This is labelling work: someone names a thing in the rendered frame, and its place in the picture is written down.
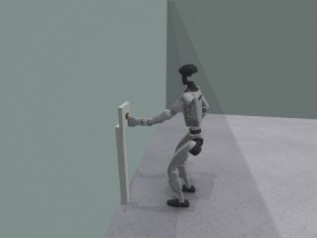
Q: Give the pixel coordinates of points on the robot left upper arm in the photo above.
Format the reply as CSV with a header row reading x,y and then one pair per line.
x,y
182,102

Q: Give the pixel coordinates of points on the right robot foot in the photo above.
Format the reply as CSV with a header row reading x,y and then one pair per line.
x,y
188,189

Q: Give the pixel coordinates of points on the robot right upper arm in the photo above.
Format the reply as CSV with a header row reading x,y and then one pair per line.
x,y
205,105

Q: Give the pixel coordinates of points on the robot left hand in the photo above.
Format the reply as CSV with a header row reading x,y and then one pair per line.
x,y
133,120

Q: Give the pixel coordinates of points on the panel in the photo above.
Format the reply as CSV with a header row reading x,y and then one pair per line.
x,y
120,131

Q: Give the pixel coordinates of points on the robot right thigh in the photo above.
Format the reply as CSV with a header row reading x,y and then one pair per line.
x,y
183,141

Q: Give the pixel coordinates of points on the left robot forearm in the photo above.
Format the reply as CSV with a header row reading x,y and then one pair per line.
x,y
159,118

